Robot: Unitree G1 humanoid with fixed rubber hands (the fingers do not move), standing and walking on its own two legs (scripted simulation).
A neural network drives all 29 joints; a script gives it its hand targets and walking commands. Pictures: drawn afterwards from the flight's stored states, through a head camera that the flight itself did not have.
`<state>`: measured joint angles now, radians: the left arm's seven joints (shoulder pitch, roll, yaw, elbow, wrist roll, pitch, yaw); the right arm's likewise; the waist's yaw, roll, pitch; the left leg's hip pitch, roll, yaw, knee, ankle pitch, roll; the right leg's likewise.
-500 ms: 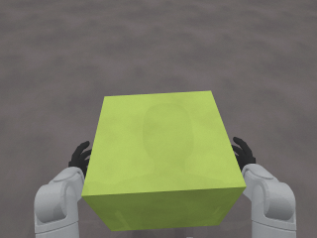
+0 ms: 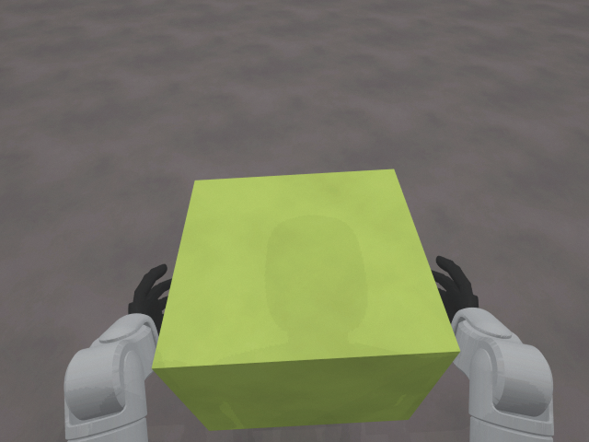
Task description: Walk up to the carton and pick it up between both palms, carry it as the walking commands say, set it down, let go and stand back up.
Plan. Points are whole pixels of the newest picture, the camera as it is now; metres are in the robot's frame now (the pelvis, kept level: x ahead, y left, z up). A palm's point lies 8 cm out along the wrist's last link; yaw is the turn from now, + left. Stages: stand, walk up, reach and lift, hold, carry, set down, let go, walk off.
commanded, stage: carry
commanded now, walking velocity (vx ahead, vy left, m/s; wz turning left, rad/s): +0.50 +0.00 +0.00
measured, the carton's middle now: (301, 299) +0.32 +0.00 +0.02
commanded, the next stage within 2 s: none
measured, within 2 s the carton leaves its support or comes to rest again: neither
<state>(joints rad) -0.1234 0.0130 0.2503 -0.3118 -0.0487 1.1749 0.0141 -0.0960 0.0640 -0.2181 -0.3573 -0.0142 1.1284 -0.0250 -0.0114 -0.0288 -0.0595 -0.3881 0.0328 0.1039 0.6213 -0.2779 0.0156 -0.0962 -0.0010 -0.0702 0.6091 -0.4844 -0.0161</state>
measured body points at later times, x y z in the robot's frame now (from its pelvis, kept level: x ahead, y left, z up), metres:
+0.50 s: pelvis +0.25 -0.02 +0.01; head +0.29 -0.02 +0.46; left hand +0.53 +0.18 +0.07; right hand +0.53 -0.20 +0.07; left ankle +0.18 +0.10 -0.71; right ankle +0.24 -0.09 -0.72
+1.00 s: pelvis +0.42 -0.02 -0.02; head +0.43 -0.01 +0.43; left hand +0.67 +0.19 +0.03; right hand +0.69 -0.20 +0.05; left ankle +0.35 +0.08 -0.72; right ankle +0.25 -0.09 -0.71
